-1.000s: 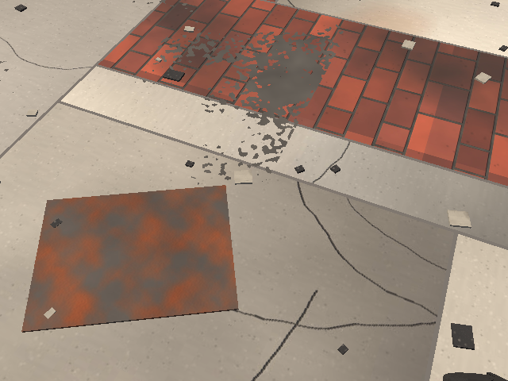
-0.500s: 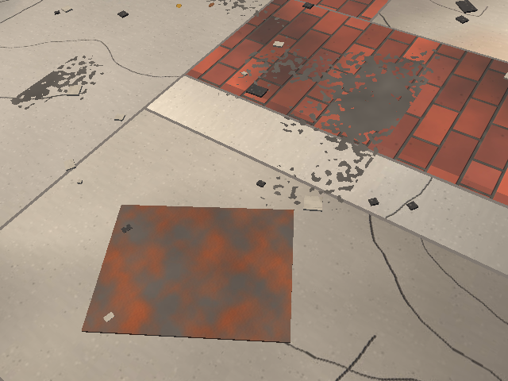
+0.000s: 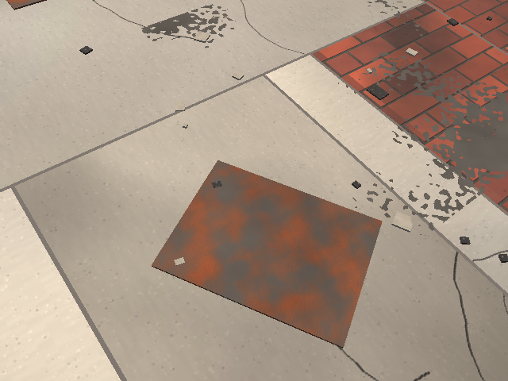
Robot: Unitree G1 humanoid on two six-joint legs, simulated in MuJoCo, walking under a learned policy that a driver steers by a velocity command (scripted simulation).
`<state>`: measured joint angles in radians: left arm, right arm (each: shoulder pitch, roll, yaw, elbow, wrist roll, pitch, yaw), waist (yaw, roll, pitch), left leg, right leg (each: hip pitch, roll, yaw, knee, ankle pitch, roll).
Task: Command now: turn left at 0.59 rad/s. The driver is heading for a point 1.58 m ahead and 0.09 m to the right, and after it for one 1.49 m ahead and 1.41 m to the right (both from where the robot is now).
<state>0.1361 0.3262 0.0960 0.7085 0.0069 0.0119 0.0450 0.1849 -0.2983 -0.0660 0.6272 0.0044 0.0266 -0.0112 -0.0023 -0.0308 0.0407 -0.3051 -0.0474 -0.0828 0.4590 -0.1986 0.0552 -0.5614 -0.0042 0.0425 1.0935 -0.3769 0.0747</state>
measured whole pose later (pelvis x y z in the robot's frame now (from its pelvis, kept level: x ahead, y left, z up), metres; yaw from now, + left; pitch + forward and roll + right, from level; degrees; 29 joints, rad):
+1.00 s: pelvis -0.01 +0.00 -0.01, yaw +9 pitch -2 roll +0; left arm 0.21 0.25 0.04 0.85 0.01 0.00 0.02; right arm 0.23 -0.21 -0.02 0.76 -0.01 0.00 -0.02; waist 0.02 0.00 0.04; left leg -0.20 -0.02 -0.06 0.55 -0.32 0.00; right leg -0.23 -0.03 0.05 0.53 -0.27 0.05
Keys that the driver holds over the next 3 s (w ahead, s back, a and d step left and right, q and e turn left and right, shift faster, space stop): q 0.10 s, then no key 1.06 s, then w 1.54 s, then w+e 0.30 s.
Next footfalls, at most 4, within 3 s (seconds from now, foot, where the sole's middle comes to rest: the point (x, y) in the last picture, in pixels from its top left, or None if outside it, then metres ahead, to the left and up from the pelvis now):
0.28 right None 0.07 -0.14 -0.78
0.56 left None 0.00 0.12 -0.78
1.86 left None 0.40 0.16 -0.78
2.38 right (254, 275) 0.74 -0.02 -0.78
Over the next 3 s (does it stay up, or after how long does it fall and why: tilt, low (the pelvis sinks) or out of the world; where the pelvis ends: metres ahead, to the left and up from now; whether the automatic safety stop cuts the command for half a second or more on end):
stays up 0.87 0.13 -0.02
